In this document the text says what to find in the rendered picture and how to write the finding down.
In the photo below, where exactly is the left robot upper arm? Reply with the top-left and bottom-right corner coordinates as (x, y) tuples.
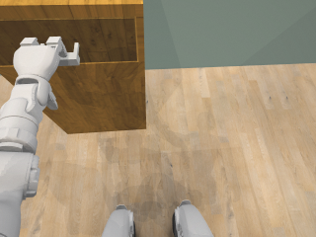
(0, 151), (40, 237)

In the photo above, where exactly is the robot right shin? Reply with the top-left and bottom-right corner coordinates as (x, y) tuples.
(177, 199), (191, 237)

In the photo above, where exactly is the left robot forearm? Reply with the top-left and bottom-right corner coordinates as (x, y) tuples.
(0, 74), (50, 155)

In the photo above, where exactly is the handle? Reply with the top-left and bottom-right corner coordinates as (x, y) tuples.
(40, 42), (80, 66)

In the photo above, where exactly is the drawer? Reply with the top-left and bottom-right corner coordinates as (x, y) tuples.
(0, 16), (137, 66)

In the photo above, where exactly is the cabinet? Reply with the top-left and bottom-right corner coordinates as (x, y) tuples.
(0, 0), (146, 134)

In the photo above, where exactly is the left robot hand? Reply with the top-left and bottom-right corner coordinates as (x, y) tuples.
(13, 37), (67, 111)

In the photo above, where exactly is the left robot thigh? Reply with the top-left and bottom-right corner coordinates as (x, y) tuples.
(101, 209), (134, 237)

